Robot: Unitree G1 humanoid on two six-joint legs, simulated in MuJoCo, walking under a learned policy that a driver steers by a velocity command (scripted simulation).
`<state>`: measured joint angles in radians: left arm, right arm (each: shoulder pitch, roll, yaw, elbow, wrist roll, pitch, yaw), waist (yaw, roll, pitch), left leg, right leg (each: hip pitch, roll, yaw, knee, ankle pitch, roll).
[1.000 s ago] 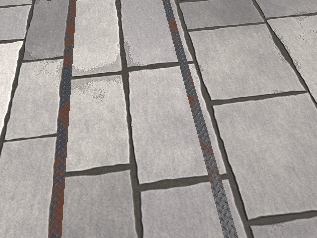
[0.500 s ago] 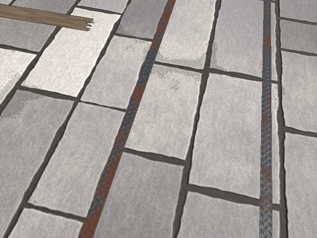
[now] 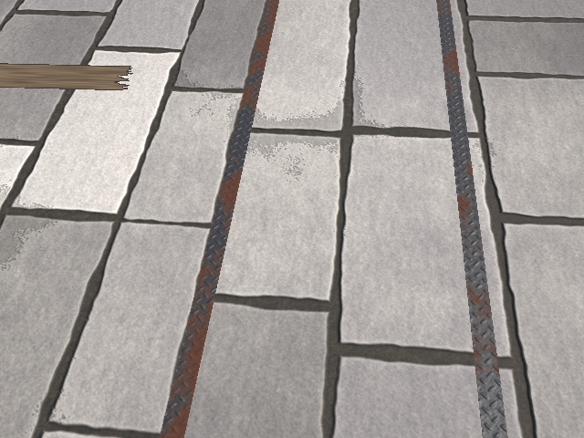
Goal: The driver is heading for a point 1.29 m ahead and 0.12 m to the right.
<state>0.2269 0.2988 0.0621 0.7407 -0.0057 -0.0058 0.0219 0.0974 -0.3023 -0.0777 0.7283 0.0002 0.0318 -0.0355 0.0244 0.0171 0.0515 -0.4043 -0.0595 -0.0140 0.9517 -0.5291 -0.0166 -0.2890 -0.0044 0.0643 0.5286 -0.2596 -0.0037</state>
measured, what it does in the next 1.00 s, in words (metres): walks ahead: left foot, then right foot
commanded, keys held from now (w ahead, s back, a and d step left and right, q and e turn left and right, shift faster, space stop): e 0.40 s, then w+e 0.04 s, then w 0.14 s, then w+q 0.42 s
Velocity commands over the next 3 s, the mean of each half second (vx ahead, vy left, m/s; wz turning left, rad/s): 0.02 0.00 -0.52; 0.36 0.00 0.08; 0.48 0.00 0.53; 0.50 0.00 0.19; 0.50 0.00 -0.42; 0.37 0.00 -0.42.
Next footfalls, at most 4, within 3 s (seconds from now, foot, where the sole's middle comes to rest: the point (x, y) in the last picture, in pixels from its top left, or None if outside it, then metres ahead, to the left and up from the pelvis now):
0.18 left None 0.05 0.13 -0.77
0.64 right None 0.00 -0.13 -0.77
1.12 left None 0.39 0.00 -0.77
1.60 right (409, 350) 0.66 -0.20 -0.77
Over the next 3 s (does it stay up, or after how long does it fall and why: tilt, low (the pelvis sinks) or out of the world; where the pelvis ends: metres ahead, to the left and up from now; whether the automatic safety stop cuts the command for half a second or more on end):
stays up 1.18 -0.10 0.00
